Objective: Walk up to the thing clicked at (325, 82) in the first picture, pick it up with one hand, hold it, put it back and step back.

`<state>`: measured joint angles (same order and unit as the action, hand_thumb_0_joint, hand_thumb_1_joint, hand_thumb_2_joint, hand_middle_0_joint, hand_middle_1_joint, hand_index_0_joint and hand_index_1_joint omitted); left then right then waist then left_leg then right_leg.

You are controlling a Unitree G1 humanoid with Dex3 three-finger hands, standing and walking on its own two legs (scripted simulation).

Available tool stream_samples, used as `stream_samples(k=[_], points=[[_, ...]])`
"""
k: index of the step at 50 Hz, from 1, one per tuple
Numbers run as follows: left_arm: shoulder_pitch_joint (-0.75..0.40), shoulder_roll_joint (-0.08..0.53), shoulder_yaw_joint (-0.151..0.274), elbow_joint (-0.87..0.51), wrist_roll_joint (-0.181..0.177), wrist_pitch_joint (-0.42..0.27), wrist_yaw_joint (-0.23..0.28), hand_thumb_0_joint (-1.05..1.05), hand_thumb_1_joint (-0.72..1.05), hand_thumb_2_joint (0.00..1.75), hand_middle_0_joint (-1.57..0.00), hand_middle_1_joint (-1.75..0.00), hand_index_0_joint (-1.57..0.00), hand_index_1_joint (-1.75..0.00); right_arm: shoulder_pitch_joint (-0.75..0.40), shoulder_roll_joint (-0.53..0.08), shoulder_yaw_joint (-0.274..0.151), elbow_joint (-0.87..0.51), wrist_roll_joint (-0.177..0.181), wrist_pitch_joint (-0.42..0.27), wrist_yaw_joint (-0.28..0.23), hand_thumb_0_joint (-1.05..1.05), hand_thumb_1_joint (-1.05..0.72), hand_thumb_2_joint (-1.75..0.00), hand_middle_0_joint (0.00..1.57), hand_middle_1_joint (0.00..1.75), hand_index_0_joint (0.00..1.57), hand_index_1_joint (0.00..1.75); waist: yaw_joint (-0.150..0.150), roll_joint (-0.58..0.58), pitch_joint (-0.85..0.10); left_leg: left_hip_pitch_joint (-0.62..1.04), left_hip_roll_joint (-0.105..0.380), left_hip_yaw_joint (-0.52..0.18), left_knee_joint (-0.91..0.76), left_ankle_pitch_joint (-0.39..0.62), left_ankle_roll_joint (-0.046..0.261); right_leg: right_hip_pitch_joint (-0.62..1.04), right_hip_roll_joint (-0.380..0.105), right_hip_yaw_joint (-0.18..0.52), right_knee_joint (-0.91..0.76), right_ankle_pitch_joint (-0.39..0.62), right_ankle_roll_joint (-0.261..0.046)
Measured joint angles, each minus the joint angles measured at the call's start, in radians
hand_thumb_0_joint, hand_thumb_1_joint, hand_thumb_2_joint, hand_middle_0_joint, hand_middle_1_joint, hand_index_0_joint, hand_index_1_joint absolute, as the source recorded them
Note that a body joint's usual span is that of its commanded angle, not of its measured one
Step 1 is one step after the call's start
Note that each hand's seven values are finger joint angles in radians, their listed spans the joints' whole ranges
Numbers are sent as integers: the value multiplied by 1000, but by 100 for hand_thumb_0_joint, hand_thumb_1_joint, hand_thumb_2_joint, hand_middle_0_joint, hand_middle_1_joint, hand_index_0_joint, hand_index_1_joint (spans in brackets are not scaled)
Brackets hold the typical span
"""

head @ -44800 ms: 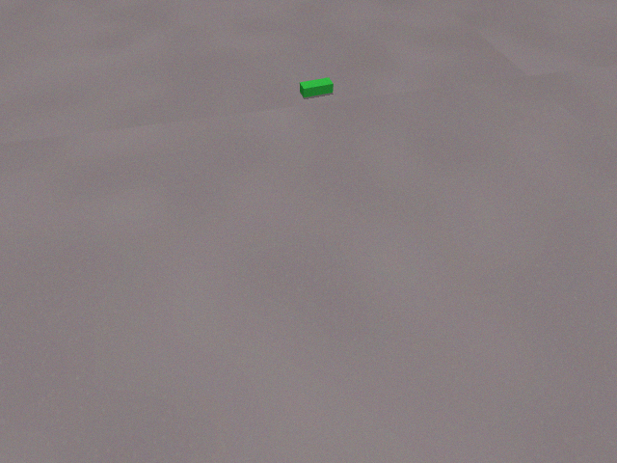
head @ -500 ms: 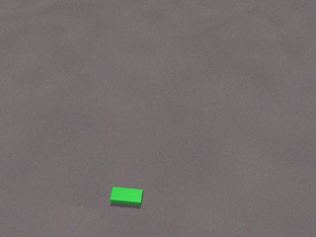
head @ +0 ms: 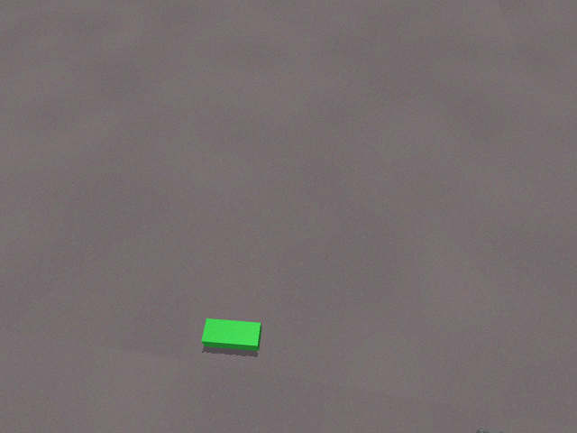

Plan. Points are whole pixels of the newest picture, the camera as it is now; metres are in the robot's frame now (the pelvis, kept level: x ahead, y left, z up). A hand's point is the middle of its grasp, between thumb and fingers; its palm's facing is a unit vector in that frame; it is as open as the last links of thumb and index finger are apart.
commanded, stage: step back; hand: left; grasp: from above
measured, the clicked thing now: (232, 334) +0.49 +0.20 -0.75
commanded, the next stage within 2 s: none
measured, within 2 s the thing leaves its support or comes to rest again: neither
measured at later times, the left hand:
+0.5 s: hand out of the picture +0.04 +0.33 -0.18, palm faces -0.07 -0.93 -0.36, open 7.4 cm
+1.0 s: hand out of the picture -0.09 +0.33 -0.16, palm faces -0.02 -0.92 -0.39, open 7.4 cm
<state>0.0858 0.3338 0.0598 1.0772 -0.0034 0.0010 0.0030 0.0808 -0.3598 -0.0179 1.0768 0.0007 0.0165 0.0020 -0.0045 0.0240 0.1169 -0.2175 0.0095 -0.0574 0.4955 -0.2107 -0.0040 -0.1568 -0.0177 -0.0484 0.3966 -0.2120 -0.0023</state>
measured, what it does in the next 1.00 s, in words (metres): walks backwards: right foot, then left foot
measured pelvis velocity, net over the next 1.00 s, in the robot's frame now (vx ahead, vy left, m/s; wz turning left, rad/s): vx -0.23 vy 0.07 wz -0.01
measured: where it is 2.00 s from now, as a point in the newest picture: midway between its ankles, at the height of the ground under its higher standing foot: outside the picture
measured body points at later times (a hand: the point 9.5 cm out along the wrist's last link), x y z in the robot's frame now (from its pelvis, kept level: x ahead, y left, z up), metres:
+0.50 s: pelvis -0.09 +0.07 -0.01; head -0.01 +0.09 +0.43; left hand +0.04 +0.38 -0.15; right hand +0.00 -0.24 -0.13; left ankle -0.03 +0.15 -0.74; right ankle -0.14 -0.08 -0.68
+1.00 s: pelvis -0.23 +0.07 -0.02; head -0.16 +0.07 +0.42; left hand -0.09 +0.38 -0.13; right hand -0.16 -0.26 -0.14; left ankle -0.23 +0.18 -0.75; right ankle -0.17 -0.06 -0.74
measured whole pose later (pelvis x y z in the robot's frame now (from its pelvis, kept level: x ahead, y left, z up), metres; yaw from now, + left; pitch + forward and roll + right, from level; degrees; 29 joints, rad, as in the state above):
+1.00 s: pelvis -0.23 +0.07 -0.02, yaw -1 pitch -2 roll +1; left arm 0.12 0.38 0.07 0.77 0.02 0.05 0.01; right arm 0.20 -0.40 -0.05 0.90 -0.02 0.02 -0.02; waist 0.01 -0.03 0.18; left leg -0.24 -0.06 -0.04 0.62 -0.35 0.01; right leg -0.38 -0.06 -0.01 0.69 -0.28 0.01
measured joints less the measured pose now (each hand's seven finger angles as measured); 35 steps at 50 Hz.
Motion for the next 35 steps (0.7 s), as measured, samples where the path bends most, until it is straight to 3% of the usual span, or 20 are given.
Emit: stream_samples(k=[5, 7, 9, 11, 13, 14, 16, 19, 25, 29, 32, 34, 35], points=[[-20, 17, 12, -78, 22, 22, 9, 1, 90, 90, -20, -30, -20, -30, 4, -34, -29, -80, 1, 27, 5, 0, -91, -90, 20, 30, 21, 30, -2, -18, 47, -137, -62, -10, 343, -237, 42, -76, -37, 16, 101, -26, 9], [-31, 30, 12, -106, 29, 30, 12, 1, 90, 90, -20, -30, -20, -30, 21, -41, -35, -102, 1, 29, 6, 0, -91, -90, 20, 30, 20, 30, -8, -28, 52, -135, -58, 3, 333, -236, 44, -108, -51, 18, 143, -38, 23], [-47, 44, 10, -135, 26, 39, 12, 1, 90, 90, -20, -30, -20, -30, 44, -48, -40, -113, -8, 22, 7, 0, -91, -90, 20, 30, 20, 30, -16, -36, 53, -93, -41, 18, 202, -135, 40, -147, -64, 15, 205, -63, 40], [-73, 59, 13, -161, 15, 51, 14, 1, 90, 90, -20, -30, -20, -30, 57, -40, -49, -113, -28, 15, 4, 0, -91, -90, 20, 30, 20, 30, -14, -59, 70, -80, -52, 29, 158, -113, 35, -198, -64, 52, 306, -146, 26], [-93, 68, 17, -174, 11, 60, 26, 1, 90, 90, -20, -30, -20, -30, 59, -23, -42, -113, -32, 15, 8, 0, -91, -90, 20, 30, 20, 30, -17, -70, 93, -95, -55, 28, 171, -113, 45, -249, 19, 157, 470, -312, -1], [-96, 71, 17, -176, 9, 63, 30, 1, 90, 90, -20, -30, -20, -30, 62, -14, -37, -114, -31, 14, 8, 0, -91, -90, 20, 30, 20, 30, -23, -71, 97, -98, -53, 24, 158, -100, 49, -271, 60, 188, 555, -346, -10], [-89, 73, 14, -180, 2, 65, 33, 1, 90, 90, -20, -30, -20, -30, 65, 2, -29, -121, -34, 16, 1, 0, -91, -90, 20, 30, 21, 30, -21, -76, 94, -96, -50, 30, 117, -69, 54, -305, 111, 213, 689, -339, -18], [-49, 68, 11, -188, 4, 60, 28, 0, 90, 90, -20, -30, -20, -30, 61, 14, -28, -145, -32, 14, -12, 0, -91, -90, 20, 30, 21, 30, -15, -68, 89, -92, -39, 53, 81, -39, 65, -304, 129, 195, 772, -318, 0], [17, 59, 16, -189, 11, 66, 16, 0, 90, 90, -20, -30, -20, -30, 38, 24, -22, -207, -27, 0, -19, 0, -91, -90, 20, 30, 21, 30, -12, -51, 93, -115, -22, 96, 82, -9, 74, -217, 99, 176, 641, -319, 28], [41, 56, 21, -195, 15, 61, 5, 1, 90, 90, -20, -30, -20, -30, 22, 16, -17, -228, -28, 3, -14, 0, -90, -90, 20, 30, 21, 30, -4, -39, 92, -153, -10, 118, 106, 10, 67, -156, 62, 142, 485, -289, 16], [67, 53, 25, -195, 19, 52, -7, 1, 90, 90, -20, -30, -20, -30, 16, 3, -17, -230, -28, 13, -7, 0, -90, -90, 20, 30, 21, 30, 5, -29, 70, -190, 0, 133, 129, 24, 55, -95, 37, 102, 328, -220, -10], [87, 38, 28, -191, 27, 43, -9, 0, 90, 90, -20, -30, -20, -30, 9, -15, -22, -220, -23, 21, -6, 0, -90, -90, 20, 30, 21, 30, 8, 8, 58, -217, 22, 122, 151, 32, 42, -72, 52, 81, 258, -182, -13], [100, 30, 26, -192, 31, 42, -13, 0, 90, 90, -20, -30, -20, -30, 9, -20, -27, -211, -19, 26, -7, 0, -91, -90, 20, 30, 21, 30, 4, 21, 52, -231, 13, 95, 176, -30, 29, -77, 56, 72, 258, -174, -13]])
